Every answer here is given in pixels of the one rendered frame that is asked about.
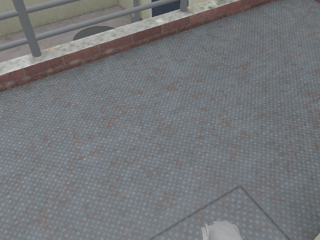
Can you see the right robot thigh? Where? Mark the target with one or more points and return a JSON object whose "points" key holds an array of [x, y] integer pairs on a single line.
{"points": [[219, 230]]}

